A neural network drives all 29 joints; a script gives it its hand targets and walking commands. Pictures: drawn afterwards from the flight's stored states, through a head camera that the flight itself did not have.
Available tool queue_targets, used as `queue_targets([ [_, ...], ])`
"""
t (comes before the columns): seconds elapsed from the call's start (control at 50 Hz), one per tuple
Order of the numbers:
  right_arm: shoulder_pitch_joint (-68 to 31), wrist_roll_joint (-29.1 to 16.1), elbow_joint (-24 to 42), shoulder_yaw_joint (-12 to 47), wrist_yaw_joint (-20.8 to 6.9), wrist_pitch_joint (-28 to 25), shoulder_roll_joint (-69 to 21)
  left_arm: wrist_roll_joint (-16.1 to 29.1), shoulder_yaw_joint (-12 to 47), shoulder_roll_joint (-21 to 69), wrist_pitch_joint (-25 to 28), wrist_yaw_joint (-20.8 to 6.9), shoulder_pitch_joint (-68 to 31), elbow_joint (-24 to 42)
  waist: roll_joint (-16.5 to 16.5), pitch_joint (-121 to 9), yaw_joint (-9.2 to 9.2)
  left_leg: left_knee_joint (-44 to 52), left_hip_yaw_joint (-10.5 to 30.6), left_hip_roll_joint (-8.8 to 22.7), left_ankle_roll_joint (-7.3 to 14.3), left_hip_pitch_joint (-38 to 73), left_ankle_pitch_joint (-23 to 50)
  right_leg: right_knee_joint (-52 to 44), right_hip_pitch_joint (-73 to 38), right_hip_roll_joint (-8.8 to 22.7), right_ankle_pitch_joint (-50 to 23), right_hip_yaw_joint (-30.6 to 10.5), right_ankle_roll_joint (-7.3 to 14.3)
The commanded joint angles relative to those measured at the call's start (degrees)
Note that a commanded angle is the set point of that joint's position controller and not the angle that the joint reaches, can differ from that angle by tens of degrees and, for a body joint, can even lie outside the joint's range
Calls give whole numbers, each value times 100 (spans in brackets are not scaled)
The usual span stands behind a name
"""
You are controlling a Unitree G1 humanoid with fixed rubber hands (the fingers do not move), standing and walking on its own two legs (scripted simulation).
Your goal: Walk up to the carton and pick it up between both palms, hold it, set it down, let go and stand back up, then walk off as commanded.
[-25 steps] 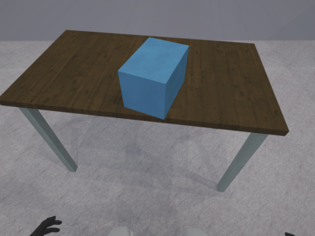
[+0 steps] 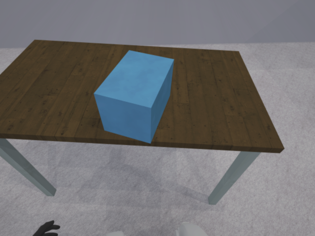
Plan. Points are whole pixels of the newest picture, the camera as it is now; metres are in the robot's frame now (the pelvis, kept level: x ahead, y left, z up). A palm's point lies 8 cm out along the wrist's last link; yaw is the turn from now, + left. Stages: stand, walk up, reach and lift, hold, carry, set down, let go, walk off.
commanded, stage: walk up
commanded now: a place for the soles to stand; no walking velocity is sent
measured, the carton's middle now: (139, 94) +0.53 +0.08 +0.05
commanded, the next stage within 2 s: none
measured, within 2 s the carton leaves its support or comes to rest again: neither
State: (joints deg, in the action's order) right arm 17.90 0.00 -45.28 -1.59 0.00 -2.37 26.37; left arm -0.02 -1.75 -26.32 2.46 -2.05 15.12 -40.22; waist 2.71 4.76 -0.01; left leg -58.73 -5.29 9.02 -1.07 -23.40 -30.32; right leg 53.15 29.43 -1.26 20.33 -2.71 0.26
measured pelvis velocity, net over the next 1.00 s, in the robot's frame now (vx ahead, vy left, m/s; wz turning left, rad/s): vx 0.02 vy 0.01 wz -0.02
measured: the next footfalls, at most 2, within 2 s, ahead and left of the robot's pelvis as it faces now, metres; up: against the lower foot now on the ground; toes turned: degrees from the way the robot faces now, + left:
none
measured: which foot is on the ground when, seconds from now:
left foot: down 0.00-1.00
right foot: down 0.00-1.00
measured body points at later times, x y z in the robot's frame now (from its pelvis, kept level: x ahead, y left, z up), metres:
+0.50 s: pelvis +0.03 +0.01 +0.00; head +0.06 +0.02 +0.45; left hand +0.14 +0.34 -0.09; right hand +0.13 -0.32 -0.08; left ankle +0.04 +0.15 -0.68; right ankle +0.08 -0.12 -0.68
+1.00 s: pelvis +0.02 +0.01 +0.00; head +0.05 +0.02 +0.45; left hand +0.14 +0.34 -0.09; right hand +0.13 -0.32 -0.08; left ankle +0.04 +0.15 -0.68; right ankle +0.08 -0.12 -0.68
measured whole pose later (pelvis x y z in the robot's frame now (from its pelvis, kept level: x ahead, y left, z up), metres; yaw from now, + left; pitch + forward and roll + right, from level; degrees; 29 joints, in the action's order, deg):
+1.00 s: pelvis +0.02 +0.01 +0.00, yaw -1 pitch -1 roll -1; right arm 12.5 0.0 -45.2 -1.6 0.0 -2.1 26.1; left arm 0.0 -1.8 -26.1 2.5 -0.4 15.1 -41.3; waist -0.1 4.5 0.0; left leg -54.3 -4.7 7.1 -1.2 -25.6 -27.1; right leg 52.1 28.8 -1.6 22.0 -2.8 -0.3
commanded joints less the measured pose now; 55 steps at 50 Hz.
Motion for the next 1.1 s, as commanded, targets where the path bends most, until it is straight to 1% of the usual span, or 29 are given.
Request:
queue_targets([
  [0.0,-514,-37,541,-422,116,-70,1301,-4,-799,-2048,215,312,562,-82,205,-466,-229,-867,592,-279,268,-1941,-684,-2885,-1664,1798,322,-3879,1758],
  [0.12,586,93,-148,-503,97,-209,1192,-65,-415,-1207,68,305,-564,115,567,-691,470,1893,394,-430,404,1047,889,-1514,410,836,-675,-1679,966],
  [0.16,229,179,6,-611,106,-311,1893,-8,-287,-698,12,333,-525,132,-1182,-530,419,3589,2951,1386,1099,1191,255,387,1265,-96,614,-59,240],
  [0.18,-69,147,88,-605,105,-313,1866,-12,-356,-960,2,350,-501,54,-919,-316,283,3531,3018,1653,1471,788,669,528,1005,44,1259,116,173],
  [0.2,-349,132,141,-566,101,-296,1761,11,-389,-1037,34,325,-366,9,-745,-368,139,3164,2553,1535,1508,712,1241,266,666,143,1147,150,185],
  [0.24,-671,98,236,-456,92,-234,1544,-20,-393,-1028,153,312,26,-122,-616,-834,-108,2070,1199,915,1024,440,2653,-879,-429,245,-418,60,264],
  [0.28,-671,41,337,-388,79,-134,1171,-68,-511,-1442,268,313,235,-184,216,-1111,3,642,282,-137,402,-417,1527,-1682,-1123,857,-1144,-1888,811],
  [0.32,-609,18,268,-363,97,-65,1092,-44,-530,-1654,220,343,32,-126,295,-1001,41,791,409,-448,349,-644,109,-1970,-1205,1347,-784,-2872,1344],
  [0.38,-300,75,89,-441,68,-155,1238,-76,-365,-1234,126,360,-432,-32,-138,-956,314,1955,900,-76,532,769,811,-1353,48,744,-766,-1674,844],
  [0.42,-161,154,26,-514,61,-247,1597,-11,-273,-877,94,339,-538,-17,-1060,-940,393,2993,2060,969,1031,1322,1037,-34,654,67,-565,-111,208],
  [0.44,-298,128,70,-530,73,-245,1675,-25,-312,-974,77,360,-459,-41,-1043,-765,297,2999,2267,1316,1306,1142,1408,111,633,112,56,213,124],
  [0.46,-492,122,106,-527,79,-236,1663,-6,-326,-1003,95,356,-386,-43,-921,-685,183,2822,1998,1315,1374,948,1962,-22,403,159,124,252,122],
  [0.5,-730,97,217,-468,94,-189,1569,-11,-359,-1091,167,332,-75,-107,-813,-986,41,2081,1082,858,1004,599,2500,-680,-331,254,-945,-45,275],
  [0.54,-904,46,309,-404,86,-121,1288,-37,-421,-1255,222,320,121,-184,-240,-1136,16,1205,373,163,525,36,1726,-1210,-852,475,-1561,-940,582],
  [0.56,-882,16,328,-390,84,-57,1156,-67,-517,-1515,221,344,145,-204,198,-1098,22,672,255,-252,376,-301,925,-1643,-953,852,-1122,-1965,899],
  [0.6,-830,25,228,-354,85,0,1109,-91,-489,-1613,171,365,40,-189,382,-821,39,836,369,-483,352,-507,-178,-2183,-816,1244,-144,-2871,1293],
  [0.66,-391,107,54,-440,41,-112,1233,-112,-349,-1187,96,361,-488,-70,-322,-714,372,2308,1023,-8,594,959,61,-1494,585,608,292,-1499,669],
  [0.7,-157,168,-8,-568,38,-199,1639,-87,-311,-900,68,337,-466,-72,-1204,-669,424,3465,2502,1231,1158,1333,-307,20,1049,-18,432,41,169],
  [0.72,-375,159,46,-576,61,-200,1755,-81,-354,-1074,70,332,-404,-74,-1246,-600,357,3450,2626,1561,1411,1097,81,262,1030,69,1026,196,118],
  [0.74,-600,159,93,-567,71,-193,1762,-69,-376,-1074,81,316,-334,-80,-1110,-481,243,3227,2382,1558,1478,881,733,161,765,160,1084,227,126],
  [0.78,-909,131,224,-482,68,-153,1524,-82,-403,-1088,173,293,47,-197,-913,-766,-40,2260,1193,970,1019,343,1824,-879,-395,235,-56,74,259],
  [0.82,-928,55,338,-389,55,-71,1177,-110,-528,-1487,262,308,234,-255,270,-994,-29,711,206,-160,407,-407,1085,-1843,-1013,782,-801,-1789,711],
  [0.86,-854,38,248,-354,76,5,1096,-82,-559,-1690,211,336,126,-231,426,-898,15,747,400,-483,347,-709,-266,-2181,-1117,1265,-269,-2970,1279],
  [0.88,-699,46,170,-386,68,-17,1121,-104,-522,-1611,186,356,-50,-166,338,-817,75,993,461,-471,350,-446,-271,-2222,-876,1299,-161,-2991,1317],
  [0.92,-540,92,74,-429,53,-93,1166,-122,-384,-1319,123,353,-326,-102,53,-761,249,1844,683,-257,463,495,361,-1782,-22,852,-166,-2014,920],
  [0.96,-232,148,-27,-515,53,-168,1508,-58,-306,-880,76,318,-588,-37,-836,-699,421,3072,1780,630,864,1228,-1,-483,832,83,-34,-434,277],
  [1.0,-520,154,28,-550,66,-200,1666,-64,-343,-1007,70,329,-325,-118,-1131,-628,259,3267,2317,1360,1301,1044,630,121,742,91,707,208,142],
  [1.04,-866,119,168,-501,76,-161,1603,-66,-399,-1068,127,301,-73,-175,-823,-709,20,2590,1533,1137,1142,488,1530,-553,-143,201,247,123,220],
  [1.08,-993,76,285,-419,71,-88,1301,-85,-493,-1315,219,289,227,-258,111,-1039,-64,1169,411,144,542,-122,1340,-1612,-949,478,-658,-1112,512],
])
